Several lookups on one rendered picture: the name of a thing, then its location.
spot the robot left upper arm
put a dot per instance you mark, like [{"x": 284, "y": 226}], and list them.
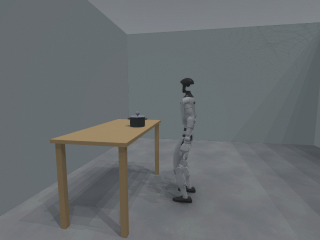
[{"x": 188, "y": 108}]

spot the pot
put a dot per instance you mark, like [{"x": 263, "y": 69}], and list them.
[{"x": 137, "y": 122}]

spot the left robot hand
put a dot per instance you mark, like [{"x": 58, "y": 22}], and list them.
[{"x": 185, "y": 148}]

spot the table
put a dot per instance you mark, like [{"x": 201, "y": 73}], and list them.
[{"x": 116, "y": 133}]

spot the lid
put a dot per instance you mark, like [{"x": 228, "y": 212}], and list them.
[{"x": 137, "y": 116}]

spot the robot left forearm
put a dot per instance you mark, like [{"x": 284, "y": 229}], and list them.
[{"x": 190, "y": 126}]

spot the left robot shin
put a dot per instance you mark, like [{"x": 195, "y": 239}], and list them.
[{"x": 181, "y": 180}]

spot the left robot thigh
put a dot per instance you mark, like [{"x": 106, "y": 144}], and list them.
[{"x": 176, "y": 159}]

